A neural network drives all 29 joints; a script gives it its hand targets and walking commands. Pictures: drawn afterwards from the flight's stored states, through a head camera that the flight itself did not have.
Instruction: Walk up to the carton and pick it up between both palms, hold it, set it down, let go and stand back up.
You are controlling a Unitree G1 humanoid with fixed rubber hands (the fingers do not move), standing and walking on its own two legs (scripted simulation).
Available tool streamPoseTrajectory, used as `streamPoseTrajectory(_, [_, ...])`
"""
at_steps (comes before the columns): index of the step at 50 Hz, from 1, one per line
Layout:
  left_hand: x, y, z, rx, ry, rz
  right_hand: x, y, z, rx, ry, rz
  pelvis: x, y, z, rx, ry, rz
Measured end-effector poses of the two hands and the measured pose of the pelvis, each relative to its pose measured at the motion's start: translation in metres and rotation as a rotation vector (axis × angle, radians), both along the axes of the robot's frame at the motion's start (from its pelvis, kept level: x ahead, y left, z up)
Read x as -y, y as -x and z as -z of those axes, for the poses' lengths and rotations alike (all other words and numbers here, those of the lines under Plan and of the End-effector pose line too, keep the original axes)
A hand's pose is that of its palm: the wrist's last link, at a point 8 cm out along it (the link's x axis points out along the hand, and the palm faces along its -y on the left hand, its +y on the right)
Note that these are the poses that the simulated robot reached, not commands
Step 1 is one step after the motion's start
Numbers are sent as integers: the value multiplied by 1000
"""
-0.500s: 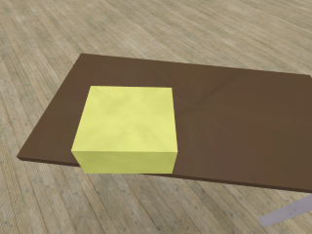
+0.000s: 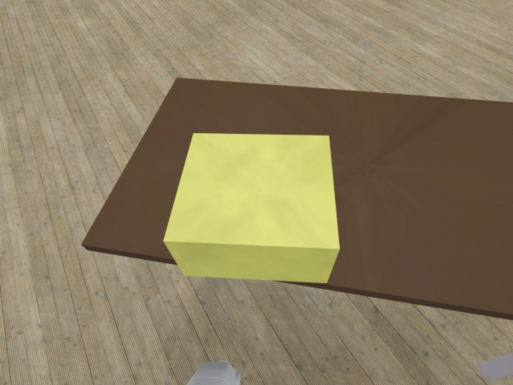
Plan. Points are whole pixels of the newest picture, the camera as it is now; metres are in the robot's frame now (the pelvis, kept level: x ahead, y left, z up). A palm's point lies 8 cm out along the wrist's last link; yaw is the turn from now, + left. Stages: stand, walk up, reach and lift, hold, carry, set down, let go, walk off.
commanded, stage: walk up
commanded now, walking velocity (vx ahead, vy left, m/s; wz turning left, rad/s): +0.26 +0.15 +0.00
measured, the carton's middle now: (257, 205) +0.42 +0.04 -0.03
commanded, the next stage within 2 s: none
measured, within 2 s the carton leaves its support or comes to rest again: neither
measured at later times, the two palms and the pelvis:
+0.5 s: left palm out of the picture +0.02 +0.28 -0.14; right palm out of the picture +0.05 -0.15 -0.13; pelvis +0.00 +0.07 +0.01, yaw -1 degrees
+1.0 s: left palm out of the picture +0.00 +0.37 -0.15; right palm out of the picture +0.02 -0.08 -0.12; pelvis -0.01 +0.14 +0.01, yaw -1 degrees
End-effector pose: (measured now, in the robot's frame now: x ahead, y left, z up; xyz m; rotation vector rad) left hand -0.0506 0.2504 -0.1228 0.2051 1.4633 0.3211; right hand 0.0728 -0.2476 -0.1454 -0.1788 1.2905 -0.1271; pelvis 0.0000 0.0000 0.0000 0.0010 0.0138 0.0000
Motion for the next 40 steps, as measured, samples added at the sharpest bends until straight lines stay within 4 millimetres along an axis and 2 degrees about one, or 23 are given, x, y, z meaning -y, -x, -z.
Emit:
streamPoseTrajectory(3, [-17, 3, 7, 2, 32, -27, -23, -30, -8, 78, -3, -37, -18, -6, 2, -7, 11, -2])
streamPoseTrajectory(6, [-34, -2, 22, -4, 71, -31, -47, -47, -15, 151, 26, -39, -37, -9, 7, 5, 0, 7])
streamPoseTrajectory(10, [-36, -22, 32, 5, 139, -11, -77, -41, -28, 170, 26, -51, -49, -11, 1, 19, -2, 16])
streamPoseTrajectory(15, [-29, -54, 34, 69, 187, 44, -99, -24, -28, 141, 5, -26, -58, -9, -3, 25, -9, 30])
streamPoseTrajectory(18, [-26, -66, 34, 109, 184, 73, -104, -13, -20, 125, -18, 5, -60, -7, -1, 35, -23, 36])
streamPoseTrajectory(21, [-24, -70, 25, 125, 182, 88, -101, -2, -18, 114, -21, 47, -64, -5, -4, 46, -3, 29])
streamPoseTrajectory(31, [-33, -59, 17, 113, 149, 90, -90, 66, -8, -52, -10, 90, -69, -3, -7, 44, 13, 25])
streamPoseTrajectory(35, [-62, -43, 12, 94, 73, 57, -83, 80, -3, -130, 25, 70, -84, 3, -2, 21, 13, 26])
streamPoseTrajectory(38, [-90, -29, 10, 58, 33, 46, -87, 71, -2, -106, 47, 63, -99, 5, 0, 12, 18, 19])
streamPoseTrajectory(40, [-104, -25, 15, 30, 37, 52, -97, 60, -2, -53, 52, 66, -109, 5, 4, 15, 27, 16])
